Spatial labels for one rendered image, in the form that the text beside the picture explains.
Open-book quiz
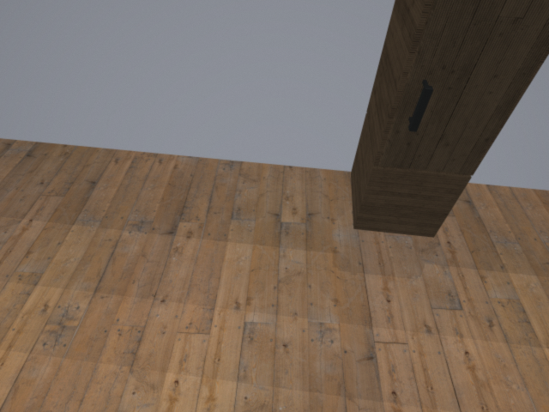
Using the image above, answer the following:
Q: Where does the cupboard door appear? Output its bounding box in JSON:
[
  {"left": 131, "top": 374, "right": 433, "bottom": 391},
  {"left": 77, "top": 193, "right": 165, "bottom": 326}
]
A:
[{"left": 381, "top": 0, "right": 549, "bottom": 174}]

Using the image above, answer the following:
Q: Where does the handle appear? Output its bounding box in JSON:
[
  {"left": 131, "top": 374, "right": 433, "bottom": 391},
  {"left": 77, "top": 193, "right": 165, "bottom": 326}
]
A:
[{"left": 408, "top": 80, "right": 433, "bottom": 132}]

